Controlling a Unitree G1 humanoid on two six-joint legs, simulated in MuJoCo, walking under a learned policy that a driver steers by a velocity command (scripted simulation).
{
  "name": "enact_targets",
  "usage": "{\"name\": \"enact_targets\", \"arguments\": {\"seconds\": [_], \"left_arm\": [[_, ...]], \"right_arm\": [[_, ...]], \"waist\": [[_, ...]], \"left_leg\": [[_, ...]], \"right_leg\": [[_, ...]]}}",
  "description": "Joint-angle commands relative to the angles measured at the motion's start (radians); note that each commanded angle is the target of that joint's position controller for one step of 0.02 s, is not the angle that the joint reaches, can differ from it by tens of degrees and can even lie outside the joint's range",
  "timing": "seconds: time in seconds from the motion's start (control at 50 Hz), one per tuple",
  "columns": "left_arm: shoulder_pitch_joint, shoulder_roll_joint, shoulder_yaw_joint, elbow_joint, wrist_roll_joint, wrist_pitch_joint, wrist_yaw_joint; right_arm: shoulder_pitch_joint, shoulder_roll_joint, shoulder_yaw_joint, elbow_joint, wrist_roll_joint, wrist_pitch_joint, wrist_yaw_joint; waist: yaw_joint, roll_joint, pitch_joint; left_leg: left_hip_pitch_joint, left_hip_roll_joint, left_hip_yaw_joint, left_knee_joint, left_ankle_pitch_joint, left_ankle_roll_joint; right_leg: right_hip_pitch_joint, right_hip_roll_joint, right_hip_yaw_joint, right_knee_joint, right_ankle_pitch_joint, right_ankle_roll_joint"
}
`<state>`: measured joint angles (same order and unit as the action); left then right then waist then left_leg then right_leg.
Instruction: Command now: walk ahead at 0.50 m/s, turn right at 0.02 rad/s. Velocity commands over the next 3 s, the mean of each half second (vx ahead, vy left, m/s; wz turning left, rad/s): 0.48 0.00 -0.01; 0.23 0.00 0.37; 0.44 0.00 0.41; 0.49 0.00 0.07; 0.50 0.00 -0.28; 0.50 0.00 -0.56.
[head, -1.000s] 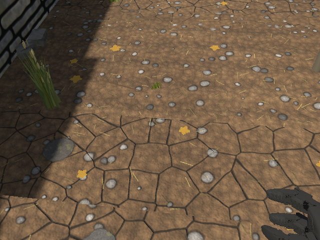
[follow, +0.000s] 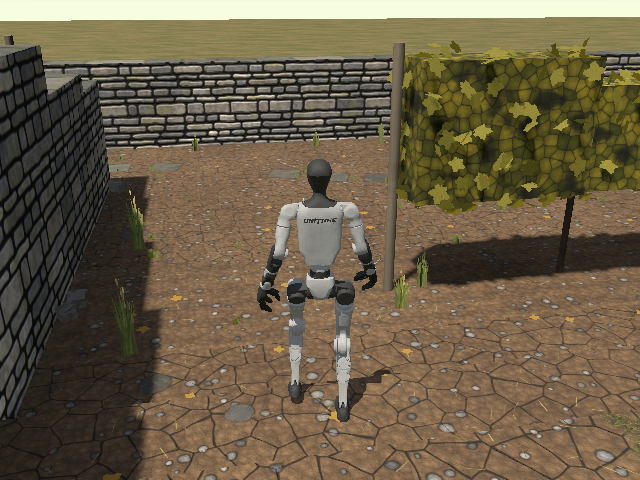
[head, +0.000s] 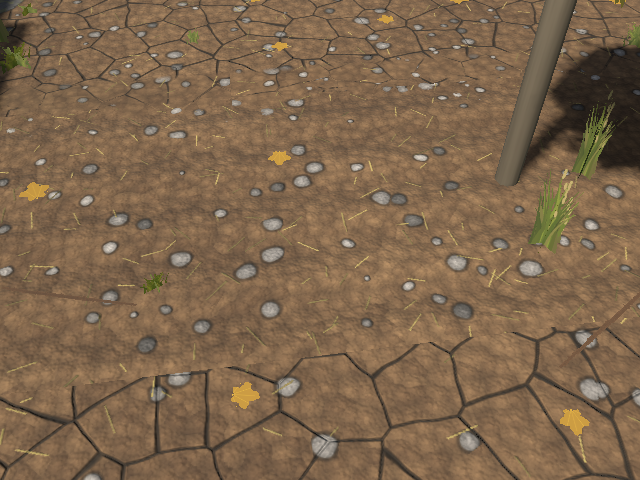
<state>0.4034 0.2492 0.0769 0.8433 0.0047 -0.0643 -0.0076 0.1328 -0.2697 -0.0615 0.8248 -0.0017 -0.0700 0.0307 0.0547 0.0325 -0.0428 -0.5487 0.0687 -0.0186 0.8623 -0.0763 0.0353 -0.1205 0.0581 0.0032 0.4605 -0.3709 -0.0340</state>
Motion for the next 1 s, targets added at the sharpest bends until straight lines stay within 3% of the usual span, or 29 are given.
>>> {"name": "enact_targets", "arguments": {"seconds": [0.02,0.04,0.06,0.08,0.1,0.12,0.14,0.16,0.18,0.24,0.26,0.3,0.32,0.38,0.42,0.48,0.54,0.56,0.58,0.6,0.62,0.64,0.66,0.68,0.72,0.78,0.82,0.88,1.0], "left_arm": [[-0.151,0.138,0.023,-0.103,-0.016,-0.003,0.001],[-0.174,0.127,0.02,-0.123,-0.033,-0.006,0.003],[-0.122,0.076,0.005,-0.132,-0.025,-0.011,0.007],[-0.045,0.041,-0.005,-0.108,-0.015,-0.028,0.01],[-0.028,0.049,0.0,-0.157,-0.072,-0.035,0.011],[-0.126,0.094,0.005,-0.174,-0.087,-0.026,0.022],[-0.189,0.11,0.009,-0.184,-0.068,-0.01,0.023],[-0.179,0.093,0.006,-0.182,-0.045,0.007,0.018],[-0.197,0.085,0.003,-0.199,-0.029,0.011,0.005],[-0.21,0.025,-0.013,-0.182,0.003,0.002,-0.025],[-0.223,0.041,-0.01,-0.179,0.002,-0.001,-0.03],[-0.472,0.07,-0.001,-0.26,-0.031,-0.026,-0.045],[-0.528,0.063,-0.009,-0.281,-0.017,-0.036,-0.063],[-0.503,0.014,-0.019,-0.262,-0.004,-0.05,-0.11],[-0.521,0.026,-0.021,-0.259,-0.021,-0.039,-0.104],[-0.493,0.028,-0.029,-0.221,-0.01,-0.038,-0.095],[-0.113,0.059,-0.008,-0.066,0.025,-0.041,-0.075],[0.041,0.108,0.0,-0.016,0.035,-0.032,-0.067],[0.056,0.172,-0.002,-0.013,0.034,-0.029,-0.067],[0.064,0.192,0.019,-0.006,0.013,-0.01,-0.067],[0.018,0.189,0.02,-0.007,0.011,0.013,-0.065],[-0.132,0.191,0.015,-0.034,0.007,0.01,-0.058],[-0.258,0.117,-0.008,-0.097,0.012,0.002,-0.043],[-0.327,0.103,-0.016,-0.082,0.011,-0.003,-0.027],[-0.335,0.099,-0.018,-0.057,0.028,-0.013,-0.012],[-0.245,0.093,-0.014,-0.023,0.025,-0.011,0.029],[-0.228,0.125,0.002,-0.023,0.009,0.004,0.039],[-0.187,0.153,0.024,-0.017,0.001,0.011,0.038],[-0.124,0.183,0.049,-0.008,-0.001,0.021,0.023]], "right_arm": [[0.243,-0.122,-0.043,0.017,0.007,-0.025,0.023],[0.413,-0.169,-0.066,0.08,-0.002,-0.031,0.03],[0.458,-0.222,-0.076,0.084,0.003,-0.031,0.029],[0.411,-0.138,-0.03,0.045,0.027,-0.031,0.029],[0.382,-0.169,-0.037,0.067,0.026,-0.032,0.043],[0.315,-0.129,-0.027,0.04,0.034,-0.042,0.047],[0.25,-0.082,-0.009,0.016,0.035,-0.04,0.043],[0.193,-0.079,0.0,-0.006,0.024,-0.042,0.037],[0.158,-0.114,-0.008,-0.009,0.028,-0.036,0.023],[0.231,-0.144,-0.022,0.033,-0.017,-0.021,-0.019],[0.255,-0.127,-0.015,0.034,-0.01,-0.028,-0.024],[0.415,-0.079,-0.001,0.063,0.018,-0.05,-0.049],[0.4,-0.073,0.001,0.05,0.02,-0.045,-0.066],[0.385,-0.098,-0.006,0.034,0.02,-0.022,-0.069],[0.39,-0.063,-0.004,0.035,0.032,-0.011,-0.062],[0.437,-0.03,0.002,0.045,0.036,0.019,-0.079],[0.406,-0.039,-0.007,0.052,0.036,0.048,-0.073],[0.446,-0.01,-0.01,0.06,0.028,0.038,-0.064],[0.602,0.042,0.017,0.075,0.042,0.025,-0.042],[0.615,-0.042,0.016,0.043,0.063,0.005,-0.029],[0.558,-0.073,0.011,0.023,0.065,0.001,-0.033],[0.488,-0.061,0.013,-0.026,0.081,0.013,-0.048],[0.39,-0.079,0.003,-0.008,0.062,0.037,-0.077],[0.37,-0.084,-0.011,-0.006,0.037,0.073,-0.093],[0.339,-0.021,-0.011,-0.031,0.002,0.076,-0.099],[0.193,-0.002,-0.009,-0.106,0.017,0.06,-0.081],[0.135,0.01,-0.006,-0.135,0.017,0.074,-0.067],[0.039,-0.016,-0.023,-0.169,0.021,0.087,-0.049],[-0.114,-0.009,-0.026,-0.234,0.026,0.075,-0.008]], "waist": [[-0.185,-0.119,-0.03],[-0.259,0.003,-0.064],[-0.245,0.203,-0.058],[-0.167,0.229,-0.044],[-0.092,0.3,-0.017],[-0.083,0.145,0.078],[-0.083,0.004,0.106],[-0.045,-0.023,0.098],[-0.018,-0.017,0.112],[-0.038,-0.011,0.031],[-0.051,-0.027,0.042],[-0.156,0.04,0.109],[-0.164,0.029,0.132],[-0.165,0.038,0.096],[-0.165,0.039,0.135],[-0.175,0.02,0.15],[0.007,-0.018,-0.002],[0.054,-0.164,-0.115],[0.001,-0.339,-0.271],[0.013,-0.38,-0.413],[-0.008,-0.257,-0.416],[-0.091,-0.191,-0.401],[-0.084,-0.059,-0.272],[-0.136,-0.025,-0.121],[-0.154,-0.099,-0.047],[-0.104,-0.166,-0.093],[-0.078,-0.135,-0.096],[-0.04,-0.083,0.002],[0.017,-0.054,0.078]], "left_leg": [[0.355,-0.055,0.068,-0.096,-0.066,0.038],[0.56,-0.057,0.074,-0.212,-0.009,0.066],[0.641,0.132,-0.216,-0.357,-0.058,0.172],[0.622,0.213,-0.37,-0.344,0.155,0.224],[0.599,0.318,-0.671,-0.565,0.023,0.334],[0.54,0.338,-0.672,-0.532,-0.033,0.336],[0.44,0.31,-0.547,-0.485,-0.034,0.297],[0.33,0.272,-0.465,-0.506,-0.053,0.274],[0.284,0.244,-0.412,-0.524,-0.119,0.243],[0.257,0.168,-0.246,-0.476,0.024,0.208],[0.285,0.154,-0.218,-0.476,0.068,0.199],[0.525,0.154,-0.254,-0.449,-0.198,0.165],[0.436,0.099,-0.187,-0.447,-0.281,0.147],[0.193,0.067,-0.101,-0.405,-0.318,0.116],[0.227,0.05,-0.083,-0.305,-0.349,0.092],[0.413,0.048,-0.096,-0.092,-0.286,0.052],[0.295,-0.045,-0.059,0.439,-0.2,0.009],[-0.01,-0.148,-0.059,0.817,-0.775,-0.04],[-0.274,-0.128,-0.181,1.022,-0.895,-0.059],[-0.364,-0.085,-0.238,1.036,-0.837,-0.085],[-0.394,-0.049,-0.219,1.044,-0.775,-0.102],[-0.363,0.013,-0.164,0.888,-0.512,-0.091],[-0.28,0.024,-0.133,0.846,-0.359,-0.093],[-0.152,0.039,-0.123,0.711,-0.266,-0.1],[-0.056,0.048,-0.112,0.415,-0.195,-0.13],[-0.029,0.048,-0.102,0.157,-0.088,-0.125],[-0.057,0.049,-0.088,0.087,-0.045,-0.104],[-0.125,0.043,-0.095,0.017,-0.027,-0.06],[-0.206,0.033,-0.035,-0.092,-0.117,-0.017]], "right_leg": [[-0.195,-0.226,0.147,0.17,0.661,-0.167],[-0.328,-0.135,0.091,0.444,0.675,-0.116],[-0.539,-0.016,0.044,0.834,0.105,-0.045],[-0.667,0.022,0.151,1.008,-0.241,-0.064],[-0.821,0.04,0.145,1.019,-0.172,-0.075],[-0.901,-0.031,0.145,1.04,-0.132,-0.075],[-0.871,-0.067,0.169,0.961,-0.07,-0.071],[-0.777,-0.101,0.16,0.885,-0.029,-0.062],[-0.738,-0.136,0.144,0.748,0.023,-0.056],[-0.591,-0.132,0.041,0.659,0.345,-0.043],[-0.636,-0.136,0.04,0.62,0.393,-0.045],[-0.9,-0.146,0.087,0.368,0.505,-0.044],[-0.786,-0.128,0.047,0.168,0.679,-0.035],[-0.364,-0.056,-0.01,0.099,0.953,-0.057],[-0.342,-0.063,0.002,0.038,0.924,-0.065],[-0.383,-0.115,0.057,-0.123,0.916,-0.038],[0.082,-0.174,0.03,-0.274,1.117,-0.048],[0.437,-0.308,0.136,-0.073,1.436,-0.099],[0.735,-0.426,0.135,0.315,1.909,-0.117],[0.782,-0.482,0.26,0.323,1.814,-0.209],[0.669,-0.488,0.309,0.244,1.497,-0.268],[0.435,-0.55,0.425,0.046,0.78,-0.342],[0.163,-0.562,0.45,-0.071,0.682,-0.338],[-0.088,-0.498,0.335,-0.119,0.769,-0.294],[-0.207,-0.371,0.133,-0.128,0.84,-0.223],[-0.095,-0.348,0.063,-0.142,0.907,-0.2],[-0.034,-0.382,0.068,-0.19,0.678,-0.207],[-0.006,-0.389,0.077,-0.275,0.294,-0.192],[0.133,-0.398,0.002,-0.275,0.219,-0.158]]}}
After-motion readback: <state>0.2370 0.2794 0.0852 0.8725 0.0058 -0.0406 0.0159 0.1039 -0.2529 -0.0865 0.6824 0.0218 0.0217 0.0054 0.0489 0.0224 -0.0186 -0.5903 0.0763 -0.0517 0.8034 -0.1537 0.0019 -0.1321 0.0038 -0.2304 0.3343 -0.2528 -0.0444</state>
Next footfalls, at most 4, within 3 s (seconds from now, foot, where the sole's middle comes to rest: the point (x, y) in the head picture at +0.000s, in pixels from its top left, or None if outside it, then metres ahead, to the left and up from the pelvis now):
0.56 right None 0.47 -0.12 -0.95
1.16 left None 0.55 0.17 -0.95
1.64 right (308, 359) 0.93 0.11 -0.95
2.16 left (190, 313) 1.06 0.46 -0.95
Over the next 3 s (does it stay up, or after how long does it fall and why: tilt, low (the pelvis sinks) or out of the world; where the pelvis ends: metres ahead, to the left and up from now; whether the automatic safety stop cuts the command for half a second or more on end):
stays up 1.38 0.38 -0.16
